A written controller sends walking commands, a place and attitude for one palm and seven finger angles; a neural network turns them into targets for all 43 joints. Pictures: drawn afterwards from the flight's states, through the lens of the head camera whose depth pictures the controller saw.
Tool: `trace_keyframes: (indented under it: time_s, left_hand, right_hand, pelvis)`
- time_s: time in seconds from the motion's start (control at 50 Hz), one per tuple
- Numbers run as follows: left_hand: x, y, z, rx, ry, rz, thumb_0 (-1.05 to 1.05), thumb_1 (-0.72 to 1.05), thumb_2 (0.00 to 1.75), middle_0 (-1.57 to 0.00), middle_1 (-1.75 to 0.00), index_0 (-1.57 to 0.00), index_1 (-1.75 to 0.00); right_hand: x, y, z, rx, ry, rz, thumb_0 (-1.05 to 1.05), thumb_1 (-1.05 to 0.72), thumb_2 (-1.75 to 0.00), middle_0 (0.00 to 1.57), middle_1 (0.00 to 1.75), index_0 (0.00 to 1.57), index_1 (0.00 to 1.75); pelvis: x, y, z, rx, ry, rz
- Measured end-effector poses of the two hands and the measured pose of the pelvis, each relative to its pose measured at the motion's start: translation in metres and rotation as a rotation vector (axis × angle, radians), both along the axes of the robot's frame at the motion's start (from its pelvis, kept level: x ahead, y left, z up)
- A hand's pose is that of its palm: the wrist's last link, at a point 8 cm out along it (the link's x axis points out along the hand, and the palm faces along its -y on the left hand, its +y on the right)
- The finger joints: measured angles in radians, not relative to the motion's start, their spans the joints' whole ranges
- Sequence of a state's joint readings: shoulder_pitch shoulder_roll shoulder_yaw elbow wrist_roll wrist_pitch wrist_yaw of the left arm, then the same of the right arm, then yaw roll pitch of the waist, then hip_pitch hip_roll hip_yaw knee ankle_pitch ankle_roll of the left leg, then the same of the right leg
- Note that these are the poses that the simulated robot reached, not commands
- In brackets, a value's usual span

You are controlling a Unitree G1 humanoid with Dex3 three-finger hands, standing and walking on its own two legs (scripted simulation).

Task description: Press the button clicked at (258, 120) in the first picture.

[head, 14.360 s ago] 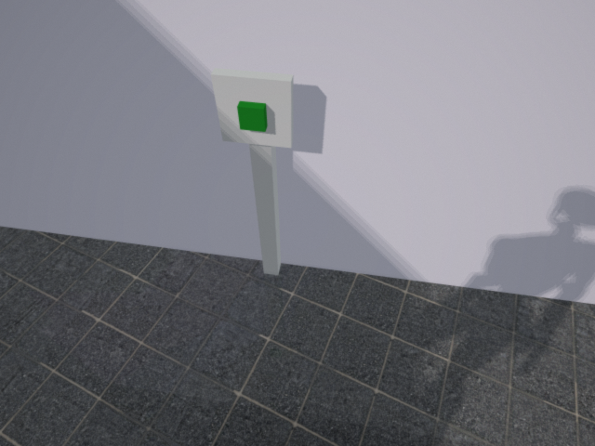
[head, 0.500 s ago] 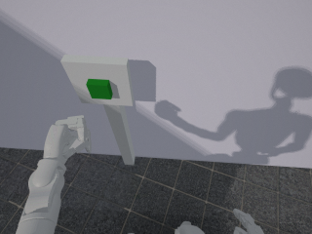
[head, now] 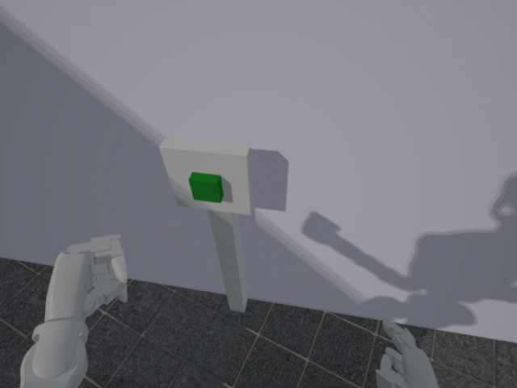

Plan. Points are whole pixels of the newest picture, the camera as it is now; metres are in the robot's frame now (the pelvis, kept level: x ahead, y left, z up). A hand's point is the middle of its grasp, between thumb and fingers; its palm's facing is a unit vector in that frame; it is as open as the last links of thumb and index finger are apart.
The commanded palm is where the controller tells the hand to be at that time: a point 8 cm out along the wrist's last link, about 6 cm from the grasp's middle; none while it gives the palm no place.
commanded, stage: draw the hand back to the body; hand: left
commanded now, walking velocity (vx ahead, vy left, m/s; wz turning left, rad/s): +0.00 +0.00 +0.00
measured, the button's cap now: (207, 186) +0.50 +0.17 +0.00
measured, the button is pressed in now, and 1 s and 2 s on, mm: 0 0 0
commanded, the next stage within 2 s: step back with the hand held close in 0.66 s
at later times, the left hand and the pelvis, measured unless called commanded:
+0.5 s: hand (42, 294) +0.17 +0.24 +0.17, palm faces +0.39 -0.81 -0.43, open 3.1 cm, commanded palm +0.12 +0.28 +0.18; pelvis -0.01 +0.01 +0.01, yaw -1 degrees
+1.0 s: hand (50, 301) +0.17 +0.24 +0.16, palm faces +0.34 -0.83 -0.45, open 3.1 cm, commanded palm +0.10 +0.28 +0.18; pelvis -0.03 +0.01 +0.00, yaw -1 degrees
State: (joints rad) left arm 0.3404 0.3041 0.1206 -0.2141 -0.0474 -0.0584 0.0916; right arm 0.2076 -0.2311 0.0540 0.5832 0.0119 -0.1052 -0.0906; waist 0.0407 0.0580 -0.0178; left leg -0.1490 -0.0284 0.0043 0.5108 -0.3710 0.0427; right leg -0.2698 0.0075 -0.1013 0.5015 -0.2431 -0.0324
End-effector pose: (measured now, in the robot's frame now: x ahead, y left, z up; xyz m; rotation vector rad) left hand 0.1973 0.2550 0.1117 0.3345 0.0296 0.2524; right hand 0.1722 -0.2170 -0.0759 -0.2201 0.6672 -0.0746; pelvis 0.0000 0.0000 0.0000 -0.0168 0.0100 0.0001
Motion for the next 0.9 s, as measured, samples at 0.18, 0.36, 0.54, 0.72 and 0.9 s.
trace_keyframes:
  time_s: [0.18, 0.36, 0.54, 0.72, 0.9]
  left_hand:
    - [-0.024, 0.012, 0.035, 0.071, -0.070, 0.042, 0.02, 0.89, 0.90, -1.30, -1.49, -1.31, -1.50]
    - [-0.050, 0.023, 0.067, 0.156, -0.156, 0.064, 0.02, 0.89, 0.90, -1.30, -1.49, -1.31, -1.50]
    - [-0.070, 0.027, 0.077, 0.177, -0.210, 0.086, 0.02, 0.89, 0.90, -1.30, -1.49, -1.31, -1.50]
    - [-0.075, 0.022, 0.071, 0.158, -0.207, 0.070, 0.02, 0.89, 0.90, -1.30, -1.49, -1.31, -1.50]
    - [-0.071, 0.028, 0.078, 0.197, -0.251, 0.075, 0.02, 0.88, 0.90, -1.31, -1.49, -1.31, -1.50]
  right_hand:
    - [0.007, 0.013, 0.004, 0.023, -0.009, 0.038, 0.01, -0.90, -0.89, 0.20, 0.30, 0.20, 0.30]
    - [0.003, 0.011, 0.007, 0.021, -0.027, 0.033, 0.01, -0.90, -0.89, 0.20, 0.30, 0.20, 0.30]
    - [-0.008, 0.009, 0.009, 0.015, -0.041, 0.021, 0.01, -0.90, -0.89, 0.20, 0.30, 0.20, 0.30]
    - [-0.025, 0.005, 0.009, 0.007, -0.046, 0.008, 0.01, -0.90, -0.89, 0.20, 0.30, 0.20, 0.30]
    - [-0.041, -0.002, 0.007, -0.004, -0.003, -0.023, 0.01, -0.90, -0.89, 0.20, 0.30, 0.20, 0.30]
  pelvis:
    - [0.006, 0.004, 0.006, -0.004, -0.043, -0.003]
    - [0.003, 0.007, 0.006, -0.007, -0.069, -0.009]
    - [-0.008, 0.008, 0.006, -0.004, -0.091, -0.014]
    - [-0.017, 0.005, 0.006, -0.002, -0.107, -0.020]
    - [-0.027, 0.003, 0.006, -0.003, -0.059, -0.019]
